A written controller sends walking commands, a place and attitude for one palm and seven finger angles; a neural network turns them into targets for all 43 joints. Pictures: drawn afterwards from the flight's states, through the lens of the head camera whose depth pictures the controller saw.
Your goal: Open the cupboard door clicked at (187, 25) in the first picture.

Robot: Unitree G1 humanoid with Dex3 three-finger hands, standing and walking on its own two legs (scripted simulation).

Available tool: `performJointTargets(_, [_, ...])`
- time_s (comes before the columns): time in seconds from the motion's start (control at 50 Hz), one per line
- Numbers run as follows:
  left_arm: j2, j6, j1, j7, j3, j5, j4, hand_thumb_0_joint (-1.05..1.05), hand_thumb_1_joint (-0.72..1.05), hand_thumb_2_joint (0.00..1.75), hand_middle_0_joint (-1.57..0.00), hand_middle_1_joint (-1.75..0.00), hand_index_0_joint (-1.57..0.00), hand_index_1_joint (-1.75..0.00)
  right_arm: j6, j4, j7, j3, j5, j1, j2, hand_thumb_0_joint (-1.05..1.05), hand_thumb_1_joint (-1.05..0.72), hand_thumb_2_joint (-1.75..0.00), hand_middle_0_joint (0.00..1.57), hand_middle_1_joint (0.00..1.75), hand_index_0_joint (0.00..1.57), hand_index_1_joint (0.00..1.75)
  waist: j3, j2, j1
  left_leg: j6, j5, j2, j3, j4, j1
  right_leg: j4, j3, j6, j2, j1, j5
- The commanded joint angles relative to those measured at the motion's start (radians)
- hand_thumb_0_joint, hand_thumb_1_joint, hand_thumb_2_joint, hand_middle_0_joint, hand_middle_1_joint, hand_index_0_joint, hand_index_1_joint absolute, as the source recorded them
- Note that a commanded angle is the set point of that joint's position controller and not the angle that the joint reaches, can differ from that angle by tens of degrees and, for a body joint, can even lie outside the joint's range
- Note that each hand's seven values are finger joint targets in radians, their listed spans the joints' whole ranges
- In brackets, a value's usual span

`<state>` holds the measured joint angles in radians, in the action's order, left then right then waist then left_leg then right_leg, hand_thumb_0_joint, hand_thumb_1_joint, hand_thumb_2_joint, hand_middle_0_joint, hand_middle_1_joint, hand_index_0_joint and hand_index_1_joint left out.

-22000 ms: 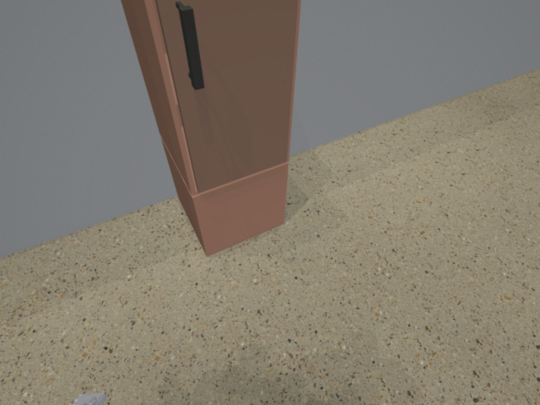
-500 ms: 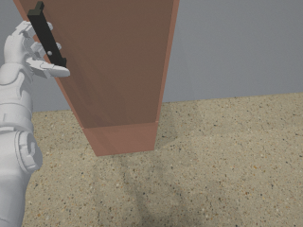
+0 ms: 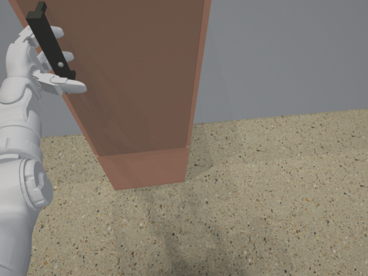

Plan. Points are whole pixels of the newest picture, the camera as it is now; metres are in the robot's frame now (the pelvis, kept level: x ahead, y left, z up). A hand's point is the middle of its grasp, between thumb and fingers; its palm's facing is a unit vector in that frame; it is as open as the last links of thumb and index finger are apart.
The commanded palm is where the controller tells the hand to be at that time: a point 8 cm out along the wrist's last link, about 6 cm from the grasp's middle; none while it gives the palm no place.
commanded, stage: slide the fingers in behind the handle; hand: left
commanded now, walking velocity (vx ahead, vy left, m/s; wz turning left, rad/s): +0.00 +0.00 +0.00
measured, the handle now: (57, 51) +0.56 +0.23 +0.16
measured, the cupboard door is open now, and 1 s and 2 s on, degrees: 0 0 47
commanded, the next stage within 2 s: close the thumb around the handle in 0.04 s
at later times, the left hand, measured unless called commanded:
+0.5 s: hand (54, 65) +0.51 +0.22 +0.16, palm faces +0.07 -1.00 +0.01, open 10.3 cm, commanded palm +0.49 +0.26 +0.16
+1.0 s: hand (68, 65) +0.52 +0.20 +0.16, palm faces +0.07 -1.00 +0.00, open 5.6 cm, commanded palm +0.48 +0.25 +0.16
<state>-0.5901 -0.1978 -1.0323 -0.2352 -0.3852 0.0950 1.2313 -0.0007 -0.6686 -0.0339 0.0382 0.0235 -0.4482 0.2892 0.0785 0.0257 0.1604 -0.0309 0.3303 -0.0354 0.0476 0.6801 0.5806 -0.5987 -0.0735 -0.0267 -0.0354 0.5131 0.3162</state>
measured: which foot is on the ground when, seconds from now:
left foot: down 0.00-1.00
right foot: down 0.00-1.00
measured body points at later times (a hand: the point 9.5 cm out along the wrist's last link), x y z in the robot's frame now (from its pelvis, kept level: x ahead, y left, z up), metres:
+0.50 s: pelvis +0.00 +0.00 +0.00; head +0.08 +0.02 +0.44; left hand +0.50 +0.28 +0.17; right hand +0.00 -0.27 -0.11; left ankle -0.01 +0.10 -0.72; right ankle -0.02 -0.10 -0.72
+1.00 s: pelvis +0.00 +0.00 +0.00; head +0.07 +0.01 +0.44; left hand +0.51 +0.25 +0.16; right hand -0.01 -0.26 -0.11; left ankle -0.01 +0.10 -0.72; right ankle -0.02 -0.10 -0.72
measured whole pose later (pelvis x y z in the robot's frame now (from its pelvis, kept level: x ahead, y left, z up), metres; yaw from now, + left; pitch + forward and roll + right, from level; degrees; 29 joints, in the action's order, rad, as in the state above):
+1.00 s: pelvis +0.00 +0.00 +0.00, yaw -1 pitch +13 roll -2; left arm -0.58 -0.20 -1.04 -0.20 -0.40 0.07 1.25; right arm 0.00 -0.65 -0.03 0.05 0.02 -0.43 0.27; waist 0.08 0.03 0.17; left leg -0.03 0.33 -0.04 0.06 0.69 0.58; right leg -0.61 -0.06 -0.02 -0.04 0.52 0.32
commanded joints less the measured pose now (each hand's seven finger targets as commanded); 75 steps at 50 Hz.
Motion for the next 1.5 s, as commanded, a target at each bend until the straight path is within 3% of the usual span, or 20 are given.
performJointTargets(0.0, [-0.243,-0.067,-0.505,-0.001,-0.025,0.017,-0.234,0.00,-0.50,0.30,-0.30,-1.20,-0.30,-1.20,0.021,0.061,-0.014,-0.064,0.000,-0.119,0.174,0.00,-0.90,-0.90,0.20,0.30,0.20,0.30,0.377,0.088,0.003,-0.014,-0.380,0.011,-0.085,-0.042,-0.338,0.045,0.050,0.013,-0.011,-0.063,-0.359])
performJointTargets(0.08, [-0.305,-0.064,-0.477,0.010,-0.072,0.007,-0.230,0.00,-0.50,0.30,-0.30,-1.20,-0.30,-1.20,0.019,0.069,-0.014,-0.062,-0.002,-0.124,0.177,0.00,-0.90,-0.90,0.20,0.30,0.20,0.30,0.387,0.065,-0.012,-0.018,-0.383,0.016,-0.076,-0.040,-0.309,0.040,0.054,0.013,-0.009,-0.101,-0.381])
performJointTargets(0.12, [-0.277,-0.068,-0.473,0.007,-0.051,0.004,-0.235,0.00,-0.50,0.30,-0.30,-1.20,-0.30,-1.20,0.018,0.073,-0.012,-0.063,0.000,-0.114,0.171,0.00,-0.90,-0.90,0.20,0.30,0.20,0.30,0.376,0.087,-0.014,-0.014,-0.387,0.015,-0.075,-0.041,-0.317,0.039,0.055,0.014,-0.008,-0.089,-0.382])
performJointTargets(0.18, [-0.278,-0.064,-0.478,0.002,-0.049,0.009,-0.216,0.00,-0.33,0.37,-0.31,-1.22,-0.31,-1.22,0.015,0.072,-0.016,-0.062,0.001,-0.118,0.174,0.00,-0.90,-0.90,0.20,0.30,0.20,0.30,0.361,0.051,0.001,-0.019,-0.368,0.014,-0.070,-0.039,-0.300,0.043,0.056,0.016,-0.008,-0.095,-0.380])
performJointTargets(0.3, [-0.311,-0.067,-0.489,-0.016,-0.060,0.008,-0.227,0.00,0.00,0.52,-0.34,-1.25,-0.34,-1.25,0.016,0.074,-0.021,-0.062,0.004,-0.118,0.176,0.00,-0.90,-0.90,0.20,0.30,0.20,0.30,0.394,0.089,0.001,-0.017,-0.390,0.013,-0.071,-0.035,-0.320,0.041,0.061,0.017,-0.006,-0.094,-0.401])
performJointTargets(0.32, [-0.273,-0.062,-0.483,-0.021,-0.033,0.011,-0.210,0.00,0.06,0.54,-0.34,-1.26,-0.34,-1.26,0.016,0.073,-0.019,-0.060,0.004,-0.117,0.173,0.00,-0.90,-0.90,0.20,0.30,0.20,0.30,0.382,0.097,0.006,-0.016,-0.387,0.014,-0.070,-0.032,-0.324,0.043,0.060,0.017,-0.007,-0.077,-0.394])
performJointTargets(0.38, [-0.300,-0.067,-0.485,-0.028,-0.058,0.022,-0.216,0.00,0.23,0.61,-0.35,-1.28,-0.35,-1.28,0.015,0.067,-0.021,-0.063,0.002,-0.126,0.179,0.00,-0.90,-0.90,0.20,0.30,0.20,0.30,0.383,0.065,0.004,-0.018,-0.397,0.011,-0.076,-0.031,-0.323,0.042,0.056,0.015,-0.009,-0.085,-0.394])
performJointTargets(0.46, [-0.229,-0.055,-0.494,-0.032,-0.001,0.024,-0.224,0.00,0.45,0.71,-0.37,-1.30,-0.37,-1.30,0.012,0.064,-0.019,-0.065,0.004,-0.119,0.174,0.00,-0.90,-0.90,0.20,0.30,0.20,0.30,0.364,0.111,0.015,-0.010,-0.402,0.005,-0.086,-0.034,-0.357,0.047,0.046,0.015,-0.011,-0.030,-0.361])
performJointTargets(0.62, [-0.216,-0.064,-0.529,0.012,-0.011,0.016,-0.257,0.00,0.90,0.90,-0.40,-1.35,-0.40,-1.35,0.018,0.051,-0.012,-0.068,-0.007,-0.127,0.173,0.00,-0.90,-0.90,0.20,0.30,0.20,0.30,0.403,0.127,0.011,-0.001,-0.462,-0.002,-0.106,-0.026,-0.408,0.033,0.038,0.011,-0.014,-0.002,-0.351])
performJointTargets(0.76, [-0.255,-0.055,-0.504,0.039,-0.047,-0.003,-0.209,0.00,0.90,0.90,-0.40,-1.35,-0.40,-1.35,0.017,0.060,-0.010,-0.064,-0.007,-0.123,0.172,0.00,-0.90,-0.90,0.20,0.30,0.20,0.30,0.353,0.056,0.002,-0.007,-0.392,0.006,-0.093,-0.035,-0.322,0.035,0.042,0.013,-0.012,-0.039,-0.343])
performJointTargets(0.78, [-0.288,-0.064,-0.518,0.046,-0.065,-0.007,-0.220,0.00,0.90,0.90,-0.40,-1.35,-0.40,-1.35,0.016,0.061,-0.012,-0.061,-0.009,-0.126,0.176,0.00,-0.90,-0.90,0.20,0.30,0.20,0.30,0.361,0.067,0.000,-0.010,-0.397,0.009,-0.092,-0.033,-0.313,0.031,0.045,0.011,-0.010,-0.054,-0.351])
performJointTargets(0.86, [-0.273,-0.082,-0.513,0.050,-0.055,-0.018,-0.237,0.00,0.90,0.90,-0.40,-1.35,-0.40,-1.35,0.021,0.073,-0.009,-0.063,-0.009,-0.121,0.168,0.00,-0.90,-0.90,0.20,0.30,0.20,0.30,0.401,0.094,-0.007,-0.004,-0.403,0.008,-0.091,-0.032,-0.340,0.025,0.047,0.012,-0.011,-0.060,-0.357])
performJointTargets(0.92, [-0.309,-0.081,-0.486,0.036,-0.079,-0.008,-0.193,0.00,0.90,0.90,-0.40,-1.35,-0.40,-1.35,0.018,0.076,-0.013,-0.059,-0.004,-0.119,0.174,0.00,-0.90,-0.90,0.20,0.30,0.20,0.30,0.372,0.043,-0.005,-0.012,-0.355,0.011,-0.077,-0.035,-0.286,0.035,0.056,0.016,-0.011,-0.090,-0.360])
performJointTargets(0.94, [-0.222,-0.078,-0.525,0.029,-0.003,-0.002,-0.215,0.00,0.90,0.90,-0.40,-1.35,-0.40,-1.35,0.021,0.080,-0.012,-0.056,-0.001,-0.107,0.167,0.00,-0.90,-0.90,0.20,0.30,0.20,0.30,0.354,0.068,0.019,-0.013,-0.326,0.012,-0.074,-0.042,-0.292,0.043,0.057,0.018,-0.010,-0.068,-0.342])
performJointTargets(1.04, [-0.208,-0.089,-0.415,0.022,-0.034,0.023,-0.309,0.00,0.90,0.90,-0.40,-1.35,-0.40,-1.35,0.025,0.087,-0.006,-0.069,-0.003,-0.106,0.164,0.00,-0.90,-0.90,0.20,0.30,0.20,0.30,0.448,0.101,-0.030,-0.008,-0.435,0.008,-0.077,-0.032,-0.375,0.028,0.050,0.010,-0.014,-0.099,-0.400])
performJointTargets(1.2, [-0.132,-0.011,-0.074,0.013,-0.039,0.093,-0.573,0.00,0.90,0.90,-0.40,-1.35,-0.40,-1.35,0.019,0.153,0.002,-0.078,0.023,-0.016,0.150,0.00,-0.90,-0.90,0.20,0.30,0.20,0.30,0.423,0.059,-0.110,-0.018,-0.538,0.008,-0.045,-0.065,-0.388,0.039,0.045,0.008,-0.012,-0.223,-0.509])
performJointTargets(1.36, [0.027,0.125,0.408,0.050,0.004,0.150,-1.054,0.00,0.90,0.90,-0.40,-1.35,-0.40,-1.35,0.049,0.241,0.014,-0.074,0.045,0.150,0.108,0.00,-0.90,-0.90,0.20,0.30,0.20,0.30,0.369,0.011,-0.191,-0.017,-0.625,0.008,-0.016,-0.116,-0.428,0.055,0.040,0.011,0.007,-0.365,-0.628])
performJointTargets(1.38, [0.036,0.155,0.440,0.195,-0.122,0.187,-1.164,0.00,0.90,0.90,-0.40,-1.35,-0.40,-1.35,0.064,0.257,0.024,-0.070,0.043,0.205,0.069,0.00,-0.90,-0.90,0.20,0.30,0.20,0.30,0.353,0.009,-0.274,-0.008,-0.618,0.018,-0.014,-0.116,-0.392,0.070,0.027,0.013,0.004,-0.377,-0.593])
performJointTargets(1.4, [0.168,0.186,0.512,0.267,-0.024,0.177,-1.217,0.00,0.90,0.90,-0.40,-1.35,-0.40,-1.35,0.072,0.249,0.033,-0.063,0.038,0.239,0.061,0.00,-0.90,-0.90,0.20,0.30,0.20,0.30,0.312,0.010,-0.245,0.003,-0.598,0.014,-0.009,-0.136,-0.400,0.072,0.021,0.013,0.006,-0.373,-0.585])
performJointTargets(1.48, [0.237,0.280,0.704,0.477,0.020,0.082,-1.431,0.00,0.90,0.90,-0.40,-1.35,-0.40,-1.35,0.058,0.235,0.038,-0.059,0.014,0.321,0.047,0.00,-0.90,-0.90,0.20,0.30,0.20,0.30,0.263,-0.048,-0.250,0.013,-0.528,0.012,-0.002,-0.169,-0.398,0.084,0.028,0.010,0.020,-0.426,-0.562])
